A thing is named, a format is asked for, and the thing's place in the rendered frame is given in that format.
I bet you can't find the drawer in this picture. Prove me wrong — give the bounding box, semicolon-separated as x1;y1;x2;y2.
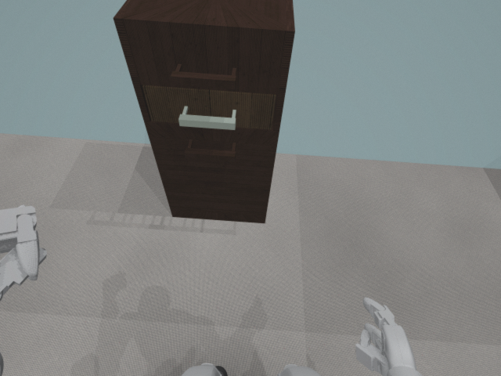
142;85;276;130

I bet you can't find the robot left shin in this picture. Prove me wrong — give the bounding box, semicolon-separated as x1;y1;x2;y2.
201;363;221;374

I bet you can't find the robot right hand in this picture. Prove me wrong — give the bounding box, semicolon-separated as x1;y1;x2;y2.
355;298;416;376

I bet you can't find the cabinet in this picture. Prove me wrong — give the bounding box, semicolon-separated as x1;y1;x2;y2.
114;0;295;223

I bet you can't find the handle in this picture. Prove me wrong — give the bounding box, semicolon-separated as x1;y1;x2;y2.
171;71;236;89
178;106;236;130
185;148;236;162

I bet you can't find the robot left hand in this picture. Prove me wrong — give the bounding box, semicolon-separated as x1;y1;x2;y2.
0;205;47;301

